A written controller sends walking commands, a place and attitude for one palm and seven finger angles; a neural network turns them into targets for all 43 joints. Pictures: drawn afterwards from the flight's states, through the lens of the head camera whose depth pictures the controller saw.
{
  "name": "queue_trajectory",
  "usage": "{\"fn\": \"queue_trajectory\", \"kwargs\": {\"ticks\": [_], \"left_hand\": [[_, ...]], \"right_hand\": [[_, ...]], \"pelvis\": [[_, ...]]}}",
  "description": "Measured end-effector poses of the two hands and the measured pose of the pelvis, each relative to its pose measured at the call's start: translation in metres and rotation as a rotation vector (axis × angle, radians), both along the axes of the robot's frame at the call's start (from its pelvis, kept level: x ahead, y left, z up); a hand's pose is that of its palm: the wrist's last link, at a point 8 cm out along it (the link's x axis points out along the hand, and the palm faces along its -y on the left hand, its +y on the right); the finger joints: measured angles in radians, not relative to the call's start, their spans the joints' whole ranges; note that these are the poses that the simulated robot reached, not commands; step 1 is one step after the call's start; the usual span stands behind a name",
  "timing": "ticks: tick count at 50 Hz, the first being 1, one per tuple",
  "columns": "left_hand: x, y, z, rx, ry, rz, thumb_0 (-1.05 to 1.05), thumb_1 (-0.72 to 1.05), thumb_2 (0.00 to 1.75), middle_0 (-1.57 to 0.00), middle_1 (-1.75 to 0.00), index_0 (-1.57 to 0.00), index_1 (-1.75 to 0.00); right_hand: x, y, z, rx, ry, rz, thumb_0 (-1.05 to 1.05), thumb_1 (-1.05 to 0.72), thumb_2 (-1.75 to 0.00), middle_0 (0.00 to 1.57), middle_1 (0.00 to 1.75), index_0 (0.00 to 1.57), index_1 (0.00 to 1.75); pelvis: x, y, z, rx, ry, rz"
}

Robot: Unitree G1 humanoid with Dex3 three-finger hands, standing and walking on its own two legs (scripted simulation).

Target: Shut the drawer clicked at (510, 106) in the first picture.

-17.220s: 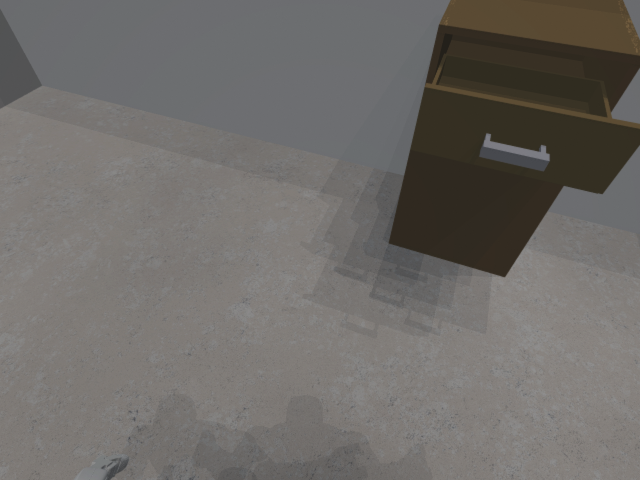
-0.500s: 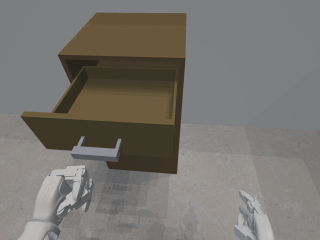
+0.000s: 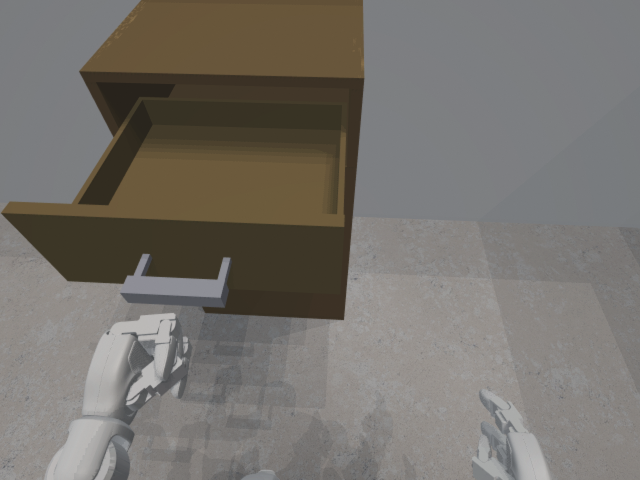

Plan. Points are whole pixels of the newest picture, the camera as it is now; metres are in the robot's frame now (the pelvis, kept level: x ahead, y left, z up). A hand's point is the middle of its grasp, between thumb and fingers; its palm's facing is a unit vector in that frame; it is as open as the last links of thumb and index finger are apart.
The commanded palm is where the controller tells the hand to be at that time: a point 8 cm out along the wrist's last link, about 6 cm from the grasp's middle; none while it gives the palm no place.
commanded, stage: bring the fist close to the handle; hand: left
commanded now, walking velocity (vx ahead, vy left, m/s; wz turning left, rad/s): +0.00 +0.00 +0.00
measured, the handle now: (180, 277) +0.36 +0.21 +0.04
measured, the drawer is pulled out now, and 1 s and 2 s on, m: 0.30 0.29 0.17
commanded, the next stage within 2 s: push the drawer shut in 0.72 s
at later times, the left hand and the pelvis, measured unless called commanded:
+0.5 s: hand (212, 348) +0.26 +0.15 +0.03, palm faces -0.04 -1.00 -0.05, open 3.3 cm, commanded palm +0.24 +0.21 +0.04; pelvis -0.01 +0.00 -0.02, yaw -1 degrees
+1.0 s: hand (207, 335) +0.28 +0.16 +0.03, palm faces -0.03 -1.00 -0.05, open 3.1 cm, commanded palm +0.27 +0.22 +0.04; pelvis -0.01 +0.00 -0.02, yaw +0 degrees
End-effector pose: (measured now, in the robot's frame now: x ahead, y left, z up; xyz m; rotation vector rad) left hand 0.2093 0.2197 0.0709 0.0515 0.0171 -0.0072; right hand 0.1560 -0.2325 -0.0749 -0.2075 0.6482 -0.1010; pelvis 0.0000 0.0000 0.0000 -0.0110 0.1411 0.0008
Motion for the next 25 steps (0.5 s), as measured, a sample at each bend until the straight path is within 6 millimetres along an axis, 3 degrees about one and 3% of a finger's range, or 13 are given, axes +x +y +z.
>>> {"fn": "queue_trajectory", "kwargs": {"ticks": [9,19,25], "left_hand": [[0.021,-0.006,-0.018,-0.017,0.006,-0.027,0.02,0.9,0.9,-1.4,-1.6,-1.4,-1.6],[0.031,-0.013,-0.035,-0.014,-0.009,-0.032,0.02,0.9,0.9,-1.4,-1.6,-1.4,-1.6],[0.035,-0.017,-0.035,-0.003,-0.018,-0.034,0.02,0.9,0.9,-1.4,-1.6,-1.4,-1.6]], "right_hand": [[-0.007,0.001,-0.011,-0.001,0.037,-0.011,0.01,-0.9,-0.9,0.2,0.3,0.2,0.3],[-0.015,-0.002,-0.025,-0.006,0.083,-0.016,0.01,-0.9,-0.9,0.2,0.3,0.2,0.3],[-0.019,-0.002,-0.032,0.005,0.105,-0.026,0.01,-0.9,-0.9,0.2,0.3,0.2,0.3]], "pelvis": [[-0.004,0.003,-0.008,0.001,0.035,-0.006],[-0.009,0.003,-0.019,0.001,0.071,-0.009],[-0.012,0.002,-0.022,0.002,0.074,-0.011]]}}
